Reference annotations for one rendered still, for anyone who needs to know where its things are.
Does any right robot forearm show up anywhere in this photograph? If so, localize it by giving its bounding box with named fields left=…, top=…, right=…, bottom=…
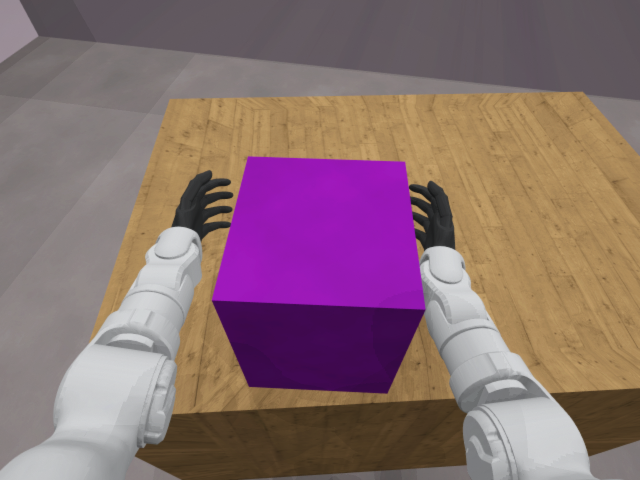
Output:
left=419, top=246, right=590, bottom=470

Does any left robot forearm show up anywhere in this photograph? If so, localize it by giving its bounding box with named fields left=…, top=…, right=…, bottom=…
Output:
left=53, top=227, right=202, bottom=431

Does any carton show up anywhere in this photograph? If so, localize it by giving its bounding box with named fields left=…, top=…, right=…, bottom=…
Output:
left=212, top=156, right=426, bottom=394

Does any robot left hand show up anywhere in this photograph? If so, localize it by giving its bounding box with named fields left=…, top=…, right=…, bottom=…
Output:
left=171, top=170, right=233, bottom=241

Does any robot right upper arm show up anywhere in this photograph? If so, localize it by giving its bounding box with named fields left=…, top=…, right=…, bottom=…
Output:
left=463, top=397, right=622, bottom=480

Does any pedestal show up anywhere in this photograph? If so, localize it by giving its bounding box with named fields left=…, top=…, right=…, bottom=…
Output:
left=89, top=92, right=640, bottom=480

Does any robot right hand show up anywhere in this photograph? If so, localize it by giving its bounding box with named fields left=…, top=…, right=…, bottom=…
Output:
left=409, top=181, right=455, bottom=251

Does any robot left upper arm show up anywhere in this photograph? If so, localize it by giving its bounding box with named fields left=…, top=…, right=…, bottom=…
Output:
left=0, top=344, right=177, bottom=480

